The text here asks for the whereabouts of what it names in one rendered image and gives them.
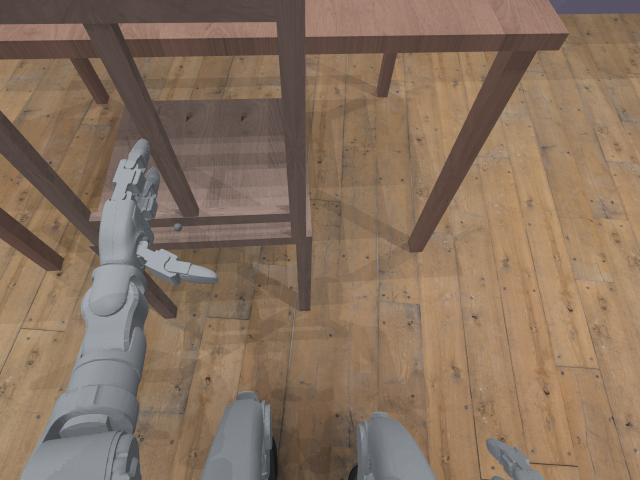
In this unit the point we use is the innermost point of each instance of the robot thigh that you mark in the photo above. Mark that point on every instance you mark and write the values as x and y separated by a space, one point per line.
386 449
243 435

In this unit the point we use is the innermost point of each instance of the table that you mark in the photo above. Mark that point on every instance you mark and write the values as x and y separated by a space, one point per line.
517 29

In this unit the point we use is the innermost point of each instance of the robot left forearm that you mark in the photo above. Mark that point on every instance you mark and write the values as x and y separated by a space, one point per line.
101 394

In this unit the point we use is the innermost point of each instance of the robot left hand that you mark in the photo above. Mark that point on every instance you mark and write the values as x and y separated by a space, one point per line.
125 221

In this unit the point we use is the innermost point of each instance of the left robot thigh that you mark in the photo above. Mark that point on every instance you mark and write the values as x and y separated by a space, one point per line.
243 435

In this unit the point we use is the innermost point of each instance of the right robot thigh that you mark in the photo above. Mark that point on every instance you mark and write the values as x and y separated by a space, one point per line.
386 449

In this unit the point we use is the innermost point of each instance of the left robot upper arm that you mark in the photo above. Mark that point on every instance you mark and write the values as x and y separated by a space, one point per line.
110 455

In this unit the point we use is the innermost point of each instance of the chair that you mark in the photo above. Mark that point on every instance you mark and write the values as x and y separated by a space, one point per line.
233 172

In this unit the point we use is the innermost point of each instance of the robot right hand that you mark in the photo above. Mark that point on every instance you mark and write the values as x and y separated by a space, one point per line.
514 462

